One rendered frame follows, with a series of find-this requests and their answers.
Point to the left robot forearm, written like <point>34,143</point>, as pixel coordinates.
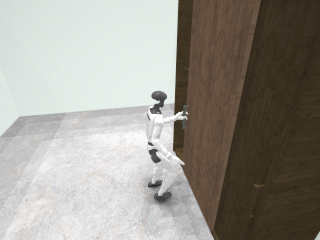
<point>170,119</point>

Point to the robot right hand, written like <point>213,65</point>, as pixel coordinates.
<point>175,160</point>

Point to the right robot forearm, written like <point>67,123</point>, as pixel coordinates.
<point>162,149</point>

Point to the handle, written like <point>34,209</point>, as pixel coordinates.
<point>184,114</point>
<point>251,201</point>

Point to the robot left hand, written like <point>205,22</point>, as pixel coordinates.
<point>180,117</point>

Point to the right robot upper arm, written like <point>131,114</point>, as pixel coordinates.
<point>158,123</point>

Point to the wardrobe door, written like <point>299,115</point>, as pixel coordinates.
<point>222,34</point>
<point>285,46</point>

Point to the left robot shin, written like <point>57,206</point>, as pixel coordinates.
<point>156,173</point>

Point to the left robot foot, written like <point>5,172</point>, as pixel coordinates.
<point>157,183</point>

